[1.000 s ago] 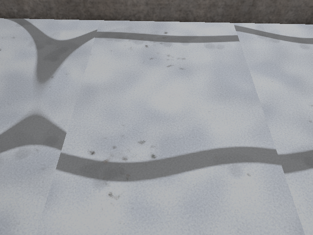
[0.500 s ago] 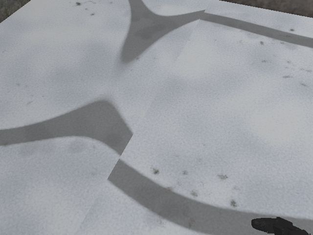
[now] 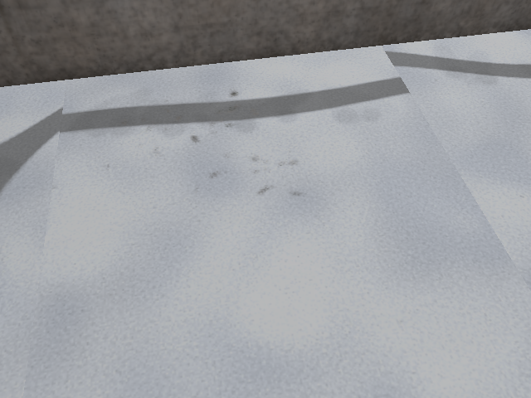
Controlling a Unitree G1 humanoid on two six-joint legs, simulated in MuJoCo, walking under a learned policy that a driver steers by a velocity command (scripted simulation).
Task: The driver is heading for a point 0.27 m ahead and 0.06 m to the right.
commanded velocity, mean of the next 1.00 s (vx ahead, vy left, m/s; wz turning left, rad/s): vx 0.27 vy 0.00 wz -0.26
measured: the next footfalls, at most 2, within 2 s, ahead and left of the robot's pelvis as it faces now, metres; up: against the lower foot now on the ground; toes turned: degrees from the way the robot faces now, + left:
left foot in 0.22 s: +0.46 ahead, +0.13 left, +0.00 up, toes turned -10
right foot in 0.62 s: +0.44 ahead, -0.11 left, +0.00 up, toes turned -11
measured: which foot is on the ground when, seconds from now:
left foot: up 0.00-0.20, down 0.22-1.00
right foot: down 0.00-0.22, up 0.24-0.60, down 0.62-1.00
